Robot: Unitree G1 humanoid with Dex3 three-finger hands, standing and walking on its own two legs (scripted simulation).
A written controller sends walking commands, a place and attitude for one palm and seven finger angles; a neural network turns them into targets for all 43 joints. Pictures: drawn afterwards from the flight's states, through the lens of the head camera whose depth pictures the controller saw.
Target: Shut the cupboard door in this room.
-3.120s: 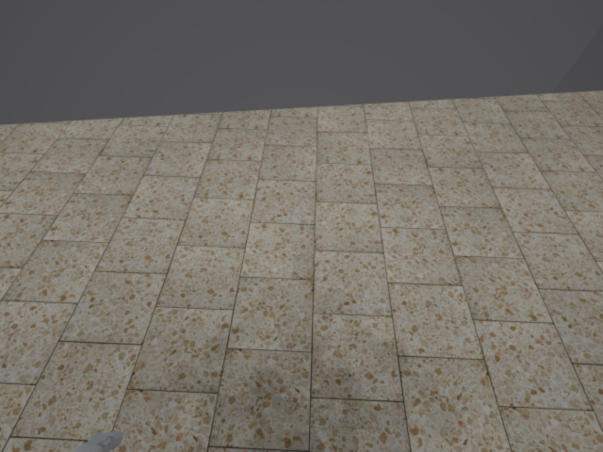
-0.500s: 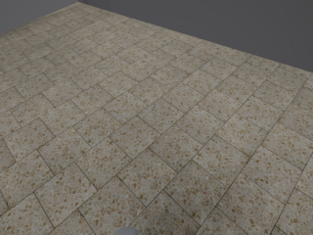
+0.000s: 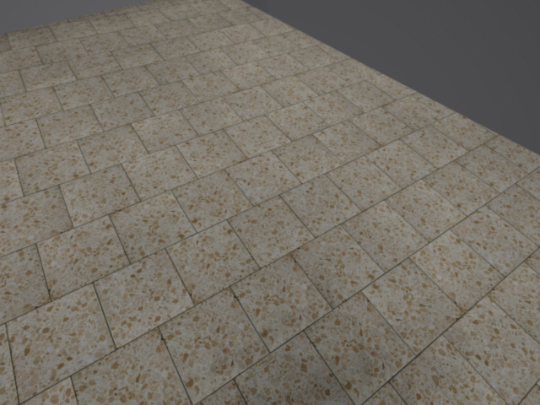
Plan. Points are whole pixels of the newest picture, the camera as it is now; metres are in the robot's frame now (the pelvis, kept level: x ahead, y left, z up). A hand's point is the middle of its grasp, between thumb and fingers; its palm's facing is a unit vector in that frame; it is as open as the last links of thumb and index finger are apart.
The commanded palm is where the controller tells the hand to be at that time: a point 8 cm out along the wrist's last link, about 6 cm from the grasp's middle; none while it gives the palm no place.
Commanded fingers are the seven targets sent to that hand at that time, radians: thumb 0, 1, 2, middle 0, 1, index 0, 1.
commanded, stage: turn or walk to find it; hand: left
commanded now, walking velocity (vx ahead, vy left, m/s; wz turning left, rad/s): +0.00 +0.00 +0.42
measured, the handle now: out of the picture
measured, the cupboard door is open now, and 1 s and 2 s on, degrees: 80 80 80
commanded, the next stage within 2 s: none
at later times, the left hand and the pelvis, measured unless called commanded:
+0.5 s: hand out of the picture -0.01 +0.16 -0.16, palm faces +0.24 -0.94 -0.25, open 7.4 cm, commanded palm none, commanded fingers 0.00 0.90 0.90 -0.20 -0.30 -0.20 -0.30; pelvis -0.02 -0.04 +0.00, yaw +14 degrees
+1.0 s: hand out of the picture -0.05 +0.22 -0.16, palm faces +0.45 -0.85 -0.26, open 7.4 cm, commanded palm none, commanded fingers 0.00 0.90 0.90 -0.20 -0.30 -0.20 -0.30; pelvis -0.04 -0.01 +0.00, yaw +26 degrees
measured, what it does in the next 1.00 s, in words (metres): steps on the spot, turning left: right foot, then left foot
